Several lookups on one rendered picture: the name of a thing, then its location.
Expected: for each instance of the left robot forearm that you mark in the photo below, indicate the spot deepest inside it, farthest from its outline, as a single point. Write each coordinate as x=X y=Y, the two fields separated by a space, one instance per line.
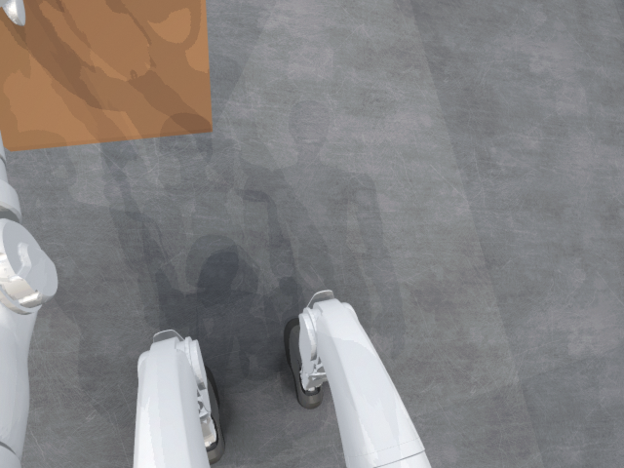
x=9 y=200

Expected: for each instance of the right robot thigh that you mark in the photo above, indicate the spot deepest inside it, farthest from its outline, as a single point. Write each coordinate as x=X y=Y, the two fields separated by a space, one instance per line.
x=375 y=428

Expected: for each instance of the left robot hand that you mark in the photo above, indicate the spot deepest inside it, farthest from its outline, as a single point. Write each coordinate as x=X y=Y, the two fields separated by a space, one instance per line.
x=14 y=10

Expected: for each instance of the robot left shin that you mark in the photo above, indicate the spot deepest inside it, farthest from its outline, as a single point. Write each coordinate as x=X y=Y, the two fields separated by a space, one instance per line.
x=208 y=428

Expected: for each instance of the cabinet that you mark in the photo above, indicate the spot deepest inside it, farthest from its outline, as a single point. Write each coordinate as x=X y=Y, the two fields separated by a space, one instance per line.
x=92 y=71

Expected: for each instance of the left robot upper arm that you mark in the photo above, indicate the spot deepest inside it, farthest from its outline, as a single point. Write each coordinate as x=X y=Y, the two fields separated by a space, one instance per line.
x=28 y=279

